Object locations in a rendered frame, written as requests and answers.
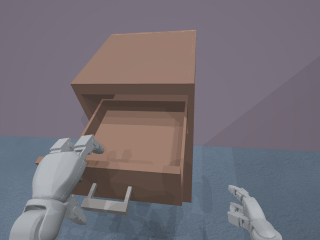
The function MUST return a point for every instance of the robot left forearm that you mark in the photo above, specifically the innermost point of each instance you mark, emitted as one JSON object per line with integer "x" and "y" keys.
{"x": 41, "y": 220}

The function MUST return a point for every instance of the handle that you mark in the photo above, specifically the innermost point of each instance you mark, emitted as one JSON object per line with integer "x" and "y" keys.
{"x": 106, "y": 206}

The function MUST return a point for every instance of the robot right forearm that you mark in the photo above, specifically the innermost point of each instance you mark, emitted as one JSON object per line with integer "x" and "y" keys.
{"x": 261, "y": 229}

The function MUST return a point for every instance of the drawer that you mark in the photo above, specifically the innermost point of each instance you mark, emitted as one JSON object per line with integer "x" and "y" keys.
{"x": 144, "y": 142}

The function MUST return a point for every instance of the robot right hand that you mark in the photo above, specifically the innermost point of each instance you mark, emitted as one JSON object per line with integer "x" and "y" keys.
{"x": 242, "y": 216}

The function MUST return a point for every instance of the robot left hand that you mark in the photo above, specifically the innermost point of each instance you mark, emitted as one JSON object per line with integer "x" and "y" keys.
{"x": 59, "y": 172}

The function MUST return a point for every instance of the cabinet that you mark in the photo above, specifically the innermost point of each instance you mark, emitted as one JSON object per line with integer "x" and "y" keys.
{"x": 144, "y": 66}

